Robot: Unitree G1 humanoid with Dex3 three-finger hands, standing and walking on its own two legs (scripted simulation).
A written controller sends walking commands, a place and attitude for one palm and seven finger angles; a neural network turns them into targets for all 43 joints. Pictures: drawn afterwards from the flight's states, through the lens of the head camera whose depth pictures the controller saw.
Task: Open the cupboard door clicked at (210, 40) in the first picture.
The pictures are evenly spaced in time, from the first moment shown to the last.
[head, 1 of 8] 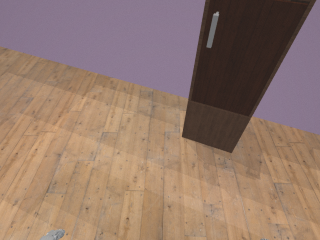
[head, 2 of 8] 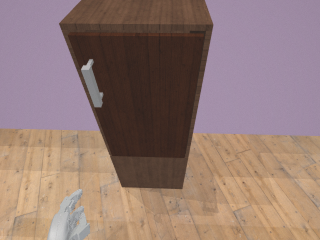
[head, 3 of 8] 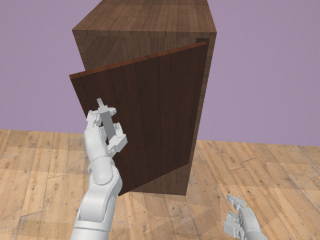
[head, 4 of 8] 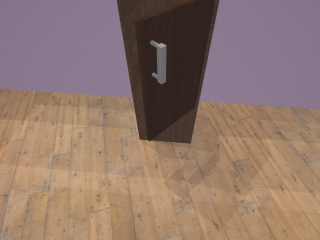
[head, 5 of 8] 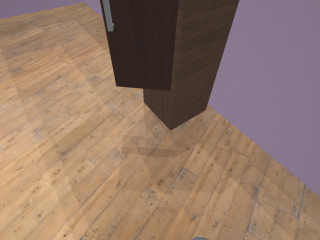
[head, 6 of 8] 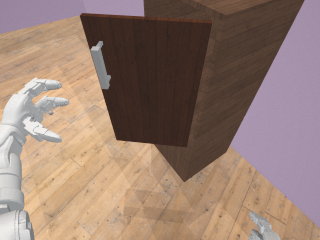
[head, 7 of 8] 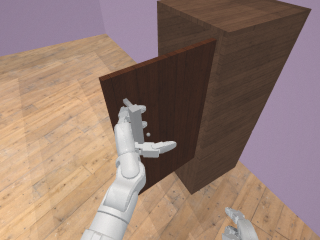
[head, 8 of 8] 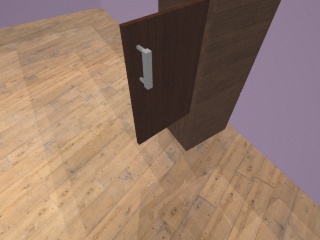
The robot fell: no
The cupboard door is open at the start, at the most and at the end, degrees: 0 97 96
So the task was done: yes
